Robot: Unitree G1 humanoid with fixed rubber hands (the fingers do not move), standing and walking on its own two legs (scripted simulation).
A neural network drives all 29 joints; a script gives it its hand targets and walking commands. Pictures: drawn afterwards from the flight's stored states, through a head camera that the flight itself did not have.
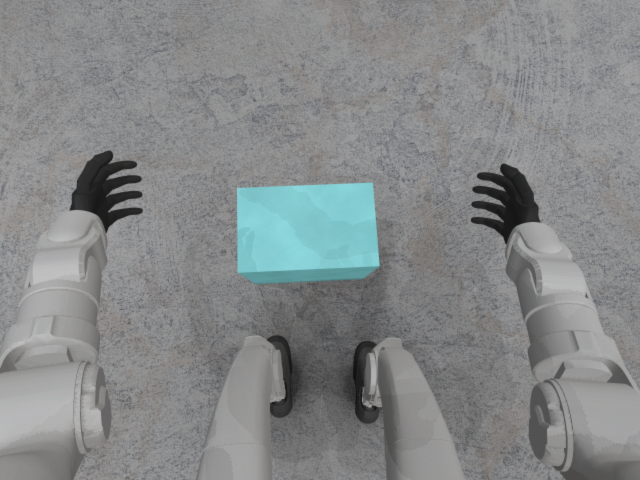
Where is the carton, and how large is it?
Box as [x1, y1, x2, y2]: [237, 183, 379, 283]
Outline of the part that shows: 372,183 237,188 238,272 255,283 363,278 379,265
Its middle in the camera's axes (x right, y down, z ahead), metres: -0.03 -0.01 +0.96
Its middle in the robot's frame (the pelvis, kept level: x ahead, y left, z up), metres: +0.47 +0.03 -0.55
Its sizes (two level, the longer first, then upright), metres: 0.300 0.187 0.269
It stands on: the floor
